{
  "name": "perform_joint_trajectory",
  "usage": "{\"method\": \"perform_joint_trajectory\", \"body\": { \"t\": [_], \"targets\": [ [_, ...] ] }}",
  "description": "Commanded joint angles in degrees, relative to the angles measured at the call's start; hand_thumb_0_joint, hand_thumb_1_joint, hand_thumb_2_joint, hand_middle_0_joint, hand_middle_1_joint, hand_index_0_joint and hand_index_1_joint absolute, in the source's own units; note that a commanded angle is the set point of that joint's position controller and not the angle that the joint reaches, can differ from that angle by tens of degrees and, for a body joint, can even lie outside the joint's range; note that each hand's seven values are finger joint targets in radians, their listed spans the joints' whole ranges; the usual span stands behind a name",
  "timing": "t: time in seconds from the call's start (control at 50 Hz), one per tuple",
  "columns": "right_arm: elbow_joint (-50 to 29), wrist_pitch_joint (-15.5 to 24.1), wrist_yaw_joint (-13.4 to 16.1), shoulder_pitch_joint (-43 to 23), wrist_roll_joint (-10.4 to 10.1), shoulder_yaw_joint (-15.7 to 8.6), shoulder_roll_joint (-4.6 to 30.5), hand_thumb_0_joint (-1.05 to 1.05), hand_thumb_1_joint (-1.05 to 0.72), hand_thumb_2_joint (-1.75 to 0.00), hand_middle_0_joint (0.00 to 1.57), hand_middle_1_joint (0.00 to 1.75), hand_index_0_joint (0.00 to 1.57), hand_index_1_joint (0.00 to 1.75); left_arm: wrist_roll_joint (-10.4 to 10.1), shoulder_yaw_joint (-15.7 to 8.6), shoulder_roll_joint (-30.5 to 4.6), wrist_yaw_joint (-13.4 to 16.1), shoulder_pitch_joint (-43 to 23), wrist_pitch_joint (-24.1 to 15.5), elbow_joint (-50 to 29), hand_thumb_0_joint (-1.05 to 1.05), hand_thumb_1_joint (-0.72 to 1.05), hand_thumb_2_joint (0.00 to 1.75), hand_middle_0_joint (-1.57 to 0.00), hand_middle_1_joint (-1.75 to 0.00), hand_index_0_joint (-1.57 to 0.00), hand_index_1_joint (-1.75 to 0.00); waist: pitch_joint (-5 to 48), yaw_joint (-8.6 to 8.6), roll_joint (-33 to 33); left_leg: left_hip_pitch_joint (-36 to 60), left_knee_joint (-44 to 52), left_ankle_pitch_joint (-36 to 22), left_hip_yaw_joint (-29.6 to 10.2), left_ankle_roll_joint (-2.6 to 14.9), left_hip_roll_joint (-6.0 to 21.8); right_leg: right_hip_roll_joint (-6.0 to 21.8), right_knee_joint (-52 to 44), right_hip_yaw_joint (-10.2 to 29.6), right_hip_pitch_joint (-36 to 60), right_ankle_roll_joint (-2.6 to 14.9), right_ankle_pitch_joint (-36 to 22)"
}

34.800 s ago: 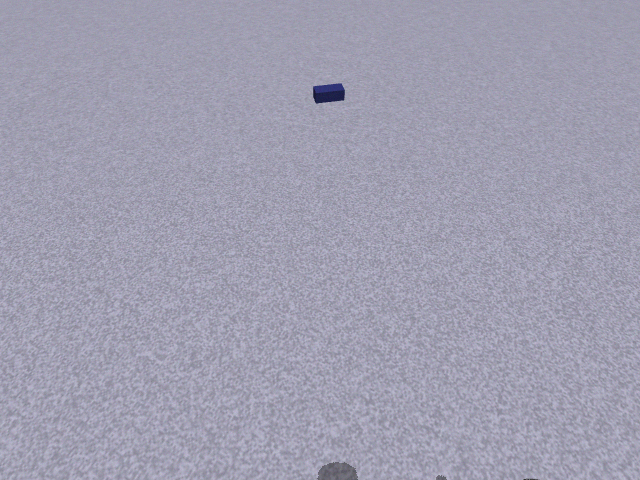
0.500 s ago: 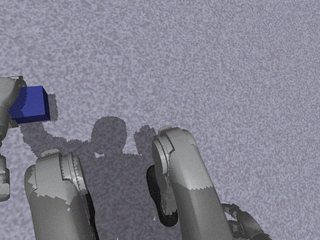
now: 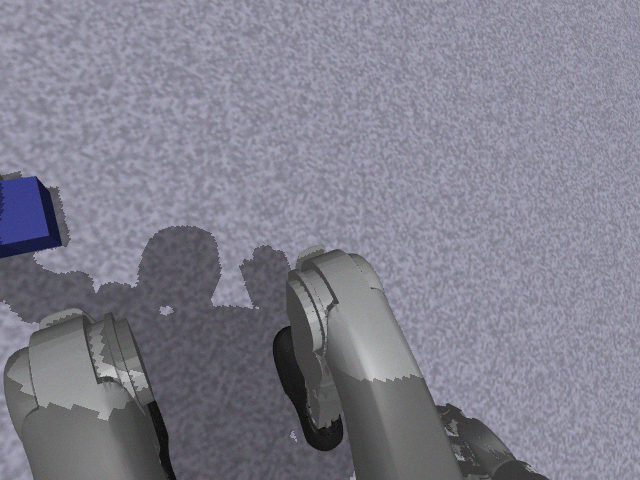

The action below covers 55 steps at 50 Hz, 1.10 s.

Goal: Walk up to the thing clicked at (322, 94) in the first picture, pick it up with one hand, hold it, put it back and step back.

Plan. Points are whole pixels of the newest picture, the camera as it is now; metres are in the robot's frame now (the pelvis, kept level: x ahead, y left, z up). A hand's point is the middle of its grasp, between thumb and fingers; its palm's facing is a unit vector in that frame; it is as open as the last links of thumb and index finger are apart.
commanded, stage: rest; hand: left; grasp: from above
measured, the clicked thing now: out of the picture +0.44 +0.30 -0.24
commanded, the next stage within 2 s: open in 0.88 s
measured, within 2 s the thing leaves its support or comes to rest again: neither
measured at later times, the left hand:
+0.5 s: hand out of the picture +0.44 +0.30 -0.23, palm faces -0.45 -0.11 -0.89, open 10.6 cm
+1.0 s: hand out of the picture +0.44 +0.30 -0.24, palm faces -0.44 -0.11 -0.89, open 10.6 cm
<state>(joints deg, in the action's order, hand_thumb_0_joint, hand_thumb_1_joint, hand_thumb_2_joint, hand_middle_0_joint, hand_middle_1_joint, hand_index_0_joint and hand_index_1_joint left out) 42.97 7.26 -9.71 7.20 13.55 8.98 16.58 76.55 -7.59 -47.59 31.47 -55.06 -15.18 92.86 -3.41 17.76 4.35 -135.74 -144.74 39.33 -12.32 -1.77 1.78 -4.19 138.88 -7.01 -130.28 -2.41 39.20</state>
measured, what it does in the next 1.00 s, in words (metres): stands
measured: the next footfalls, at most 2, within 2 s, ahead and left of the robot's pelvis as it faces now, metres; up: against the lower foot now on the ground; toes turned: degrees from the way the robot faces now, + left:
none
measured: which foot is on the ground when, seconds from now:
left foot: down 0.00-1.00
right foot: down 0.00-1.00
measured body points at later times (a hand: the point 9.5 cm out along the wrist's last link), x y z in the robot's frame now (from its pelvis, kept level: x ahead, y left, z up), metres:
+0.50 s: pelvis +0.00 +0.00 +0.00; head +0.26 +0.10 +0.35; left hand +0.46 +0.30 -0.18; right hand +0.05 -0.26 -0.08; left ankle +0.07 +0.14 -0.26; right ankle +0.10 -0.12 -0.26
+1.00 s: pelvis +0.00 +0.01 +0.00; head +0.26 +0.12 +0.35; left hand +0.46 +0.30 -0.19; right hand +0.05 -0.25 -0.07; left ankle +0.07 +0.14 -0.26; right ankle +0.10 -0.12 -0.26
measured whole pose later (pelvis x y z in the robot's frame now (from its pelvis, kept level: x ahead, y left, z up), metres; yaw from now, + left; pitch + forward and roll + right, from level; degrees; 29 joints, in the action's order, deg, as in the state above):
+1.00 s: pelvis +0.00 +0.01 +0.00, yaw -3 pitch +26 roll -13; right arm 41.1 13.1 -14.5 4.5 16.6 15.1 18.5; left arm 75.5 -5.9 -53.2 37.9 -57.1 -14.5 100.1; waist -7.4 20.8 7.3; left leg -134.5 -147.2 40.6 -15.2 -1.0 2.2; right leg -5.4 138.4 -9.2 -127.8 -3.7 39.1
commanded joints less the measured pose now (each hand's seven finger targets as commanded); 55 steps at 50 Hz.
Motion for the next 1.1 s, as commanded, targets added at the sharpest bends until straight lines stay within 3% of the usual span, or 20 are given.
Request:
{"method": "perform_joint_trajectory", "body": {
  "t": [0.0,0.1,0.12,0.16,0.18,0.2,0.24,0.28,0.36,0.4,0.44,0.54,0.6,0.62,0.7,0.72,0.74,0.78,0.96,1.08],
  "targets": [
    [-0.1,0.6,0.0,10.8,0.7,-4.0,16.4,0.0,-0.9,-0.9,0.2,0.3,0.2,0.3,-0.4,-2.3,-14.9,4.3,-15.9,-0.5,-6.6,0.0,0.62,0.97,-0.95,-0.84,-0.96,-0.82,37.3,1.3,-23.1,28.4,12.7,-10.3,6.6,2.54,0.1,-1.8,-13.6,-6.5,19.4,3.97,-14.3],
    [-0.6,1.9,-1.0,9.4,1.7,-3.6,17.1,0.0,-0.9,-0.9,0.2,0.3,0.2,0.3,-0.6,0.2,-12.8,5.2,-17.5,0.0,-5.8,0.0,0.66,0.94,-0.97,-0.83,-0.99,-0.81,35.6,2.57,-24.2,28.3,12.4,-9.2,6.5,2.44,0.2,-1.9,-13.4,-6.9,18.7,3.92,-13.5],
    [0.3,2.0,-1.0,9.4,1.6,-3.5,17.3,0.0,-0.9,-0.9,0.2,0.3,0.2,0.3,-0.8,-1.4,-15.8,5.5,-16.4,0.2,-4.9,0.0,0.65,0.96,-0.97,-0.84,-0.98,-0.82,35.8,2.02,-24.4,27.6,12.3,-8.9,6.2,2.52,0.4,-2.1,-13.5,-6.7,19.3,3.96,-13.2],
    [0.0,2.4,-1.3,9.9,1.8,-3.5,18.0,0.0,-0.9,-0.9,0.2,0.3,0.2,0.3,-0.8,-1.9,-15.6,5.9,-15.4,0.4,-5.5,0.0,0.66,0.94,-0.98,-0.82,-0.99,-0.81,36.8,1.84,-25.2,29.5,12.7,-10.8,6.1,2.23,0.3,-2.0,-13.0,-7.5,19.7,3.96,-14.9],
    [-0.5,2.7,-1.7,9.1,1.9,-3.0,17.3,0.0,-0.9,-0.9,0.2,0.3,0.2,0.3,-0.5,0.3,-14.1,5.7,-15.9,0.7,-4.1,0.0,0.66,0.93,-0.97,-0.83,-0.99,-0.81,35.5,2.57,-25.3,28.2,12.0,-9.8,6.0,2.34,0.5,-2.2,-12.5,-6.9,19.3,4.03,-14.4],
    [0.1,2.7,-1.7,9.2,2.1,-3.1,17.5,0.0,-0.9,-0.9,0.2,0.3,0.2,0.3,-1.0,-1.3,-15.8,6.1,-15.5,0.8,-4.7,0.0,0.65,0.94,-0.98,-0.82,-0.99,-0.81,36.8,1.95,-24.5,28.0,12.3,-9.7,6.0,2.52,0.6,-2.4,-13.4,-6.8,20.8,3.74,-14.5],
    [-0.5,3.1,-2.2,9.4,2.0,-2.8,17.5,0.0,-0.9,-0.9,0.2,0.3,0.2,0.3,-1.4,-0.1,-14.3,6.0,-16.2,1.3,-3.3,0.0,0.65,0.91,-0.97,-0.81,-0.98,-0.79,35.1,2.93,-23.8,27.0,12.0,-9.4,6.0,2.64,0.4,-2.2,-12.9,-6.9,20.1,3.69,-14.4],
    [-0.2,3.1,-2.2,9.6,2.0,-3.0,18.4,0.0,-0.9,-0.9,0.2,0.3,0.2,0.3,-1.7,-2.0,-16.6,6.4,-15.3,1.4,-4.4,0.0,0.63,0.93,-0.97,-0.78,-0.98,-0.77,35.5,2.31,-24.5,27.8,12.1,-10.7,5.7,2.49,0.6,-2.3,-13.3,-7.3,20.5,3.78,-15.2],
    [-0.8,3.6,-2.8,9.0,2.2,-2.3,18.1,0.0,-0.9,-0.9,0.2,0.3,0.2,0.3,-1.7,-0.5,-15.1,6.2,-15.9,1.4,-2.9,0.0,0.61,0.88,-0.95,-0.77,-0.96,-0.76,34.4,3.22,-24.3,27.3,12.0,-10.4,5.4,2.45,0.7,-2.4,-12.6,-7.5,20.7,3.86,-15.2],
    [-0.4,3.5,-2.7,9.1,2.0,-2.2,18.5,0.0,-0.9,-0.9,0.2,0.3,0.2,0.3,-1.9,-2.0,-17.4,6.5,-15.5,1.3,-3.2,0.0,0.6,0.89,-0.94,-0.76,-0.95,-0.75,34.4,2.9,-24.1,26.7,12.0,-10.0,5.4,2.65,0.7,-2.5,-13.5,-7.5,21.1,3.69,-14.8],
    [-0.5,3.9,-3.0,9.0,2.1,-2.1,18.2,0.0,-0.9,-0.9,0.2,0.3,0.2,0.3,-1.7,-0.3,-15.5,6.0,-15.6,1.2,-3.0,0.0,0.59,0.89,-0.95,-0.77,-0.95,-0.76,34.8,3.63,-24.7,28.4,12.0,-10.7,5.3,2.45,0.9,-2.6,-12.7,-7.5,21.5,3.69,-15.6],
    [-0.7,4.6,-3.4,8.9,2.2,-1.6,18.6,0.0,-0.91,-0.9,0.2,0.3,0.2,0.3,-1.8,0.4,-15.8,6.0,-16.3,0.5,-2.1,0.0,0.6,0.88,-0.95,-0.75,-0.96,-0.75,32.8,4.46,-23.9,27.3,11.3,-9.6,5.1,2.53,0.9,-2.5,-13.0,-7.7,21.1,3.5,-14.9],
    [-0.7,4.7,-3.5,9.1,2.2,-1.2,19.0,0.0,-0.91,-0.9,0.2,0.3,0.2,0.3,-2.2,-0.9,-17.7,6.6,-14.8,0.2,-2.4,0.0,0.6,0.88,-0.96,-0.75,-0.97,-0.74,34.6,3.73,-24.4,28.6,11.7,-11.1,4.7,2.45,1.1,-2.8,-13.2,-7.9,23.1,3.43,-16.2],
    [-1.4,5.0,-3.7,8.3,2.0,-1.2,19.4,0.0,-0.91,-0.9,0.2,0.3,0.2,0.3,-2.0,0.6,-16.1,6.5,-15.9,0.2,-2.1,0.0,0.62,0.87,-0.97,-0.75,-0.98,-0.74,32.8,4.14,-24.7,28.2,11.6,-10.2,4.7,2.26,0.9,-2.5,-12.5,-8.3,20.9,3.66,-15.1],
    [-1.2,4.9,-4.0,8.0,2.3,-0.6,19.2,0.0,-0.91,-0.9,0.2,0.3,0.2,0.3,-2.1,-0.5,-17.2,7.6,-15.4,0.2,-1.7,0.0,0.61,0.88,-0.97,-0.74,-0.97,-0.74,33.9,3.96,-24.8,28.6,12.0,-11.0,4.2,2.27,1.3,-3.0,-12.7,-8.4,22.3,3.51,-16.2],
    [-1.3,5.2,-4.1,7.7,2.3,-0.6,19.2,0.0,-0.91,-0.9,0.2,0.3,0.2,0.3,-1.9,0.9,-16.1,7.6,-15.9,0.3,-1.6,0.0,0.6,0.88,-0.96,-0.75,-0.96,-0.74,32.8,4.45,-25.5,28.2,11.9,-10.6,4.4,2.28,1.2,-3.0,-12.8,-8.2,21.8,3.55,-15.9],
    [-1.0,4.9,-4.0,8.1,2.5,-0.2,19.2,0.0,-0.9,-0.9,0.2,0.3,0.2,0.3,-2.2,-0.6,-17.6,8.1,-14.7,0.5,-0.8,0.0,0.6,0.87,-0.95,-0.74,-0.96,-0.73,33.1,4.01,-24.5,27.7,12.4,-10.6,4.2,2.37,1.3,-3.1,-13.4,-8.5,22.6,3.48,-15.7],
    [-1.4,5.1,-4.1,7.5,2.6,-0.4,19.6,0.0,-0.9,-0.9,0.2,0.3,0.2,0.3,-1.7,1.5,-15.8,7.9,-16.2,0.5,-0.3,0.0,0.6,0.88,-0.95,-0.75,-0.96,-0.74,31.3,4.98,-25.0,27.3,12.4,-9.1,4.2,2.36,1.3,-3.1,-13.1,-8.7,20.5,3.57,-14.4],
    [-2.1,6.1,-4.4,7.0,2.7,1.1,20.0,0.0,-0.9,-0.9,0.2,0.3,0.2,0.3,-1.8,1.5,-17.6,8.4,-16.1,0.8,1.5,0.0,0.62,0.87,-0.97,-0.73,-0.97,-0.73,29.9,5.83,-23.1,26.8,11.5,-8.8,3.9,2.63,1.4,-3.1,-13.4,-8.8,21.3,3.08,-14.5],
    [-2.6,6.4,-4.4,6.6,2.5,1.1,20.6,0.0,-0.89,-0.9,0.2,0.3,0.2,0.3,-1.9,2.3,-17.4,8.6,-16.1,0.9,1.9,0.0,0.14,0.77,-0.5,-0.75,-0.51,-0.74,29.2,5.78,-23.4,26.6,12.0,-7.6,3.5,2.49,1.5,-3.1,-13.5,-9.0,20.7,3.25,-13.4]
  ]
}}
